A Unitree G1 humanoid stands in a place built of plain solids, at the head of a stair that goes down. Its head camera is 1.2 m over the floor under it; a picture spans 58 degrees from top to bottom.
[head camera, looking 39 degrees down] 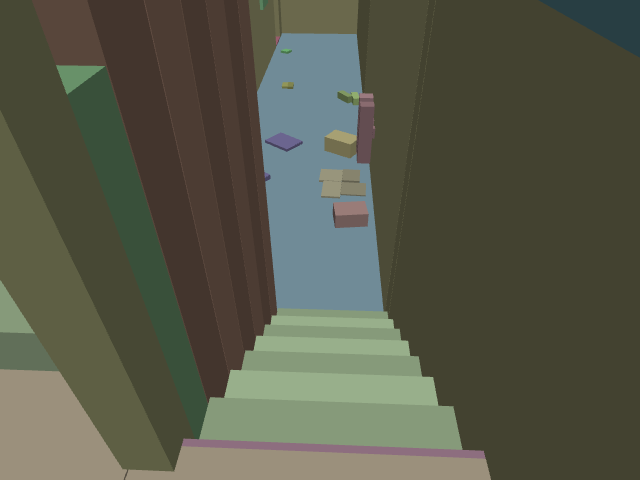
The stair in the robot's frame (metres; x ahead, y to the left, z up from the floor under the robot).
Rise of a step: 0.19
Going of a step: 0.24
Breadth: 0.85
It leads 2 degrees to the right of straight ahead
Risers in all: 8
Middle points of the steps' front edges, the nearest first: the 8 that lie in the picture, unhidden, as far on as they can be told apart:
0.58 -0.03 0.00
0.82 -0.04 -0.19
1.06 -0.05 -0.38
1.30 -0.06 -0.56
1.54 -0.07 -0.75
1.78 -0.08 -0.94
2.02 -0.09 -1.13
2.26 -0.10 -1.32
